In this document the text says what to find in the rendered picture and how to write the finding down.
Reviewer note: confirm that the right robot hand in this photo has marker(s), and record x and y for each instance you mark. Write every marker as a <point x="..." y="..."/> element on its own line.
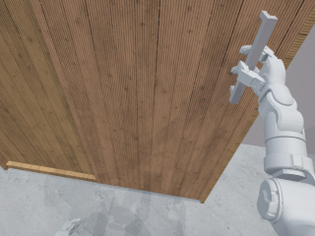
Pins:
<point x="272" y="72"/>

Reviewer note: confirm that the right robot forearm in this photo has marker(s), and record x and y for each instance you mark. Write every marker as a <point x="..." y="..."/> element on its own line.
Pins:
<point x="286" y="153"/>

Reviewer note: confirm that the robot right upper arm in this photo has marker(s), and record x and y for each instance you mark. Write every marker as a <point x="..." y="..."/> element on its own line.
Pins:
<point x="288" y="205"/>

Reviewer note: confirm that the handle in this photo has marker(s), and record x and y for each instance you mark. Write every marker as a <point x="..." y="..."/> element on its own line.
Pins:
<point x="259" y="43"/>

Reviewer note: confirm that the left robot hand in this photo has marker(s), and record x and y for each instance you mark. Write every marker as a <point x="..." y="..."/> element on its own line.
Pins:
<point x="69" y="227"/>

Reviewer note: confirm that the wardrobe door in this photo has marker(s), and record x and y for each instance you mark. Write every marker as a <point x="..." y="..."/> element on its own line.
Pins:
<point x="37" y="126"/>
<point x="148" y="82"/>

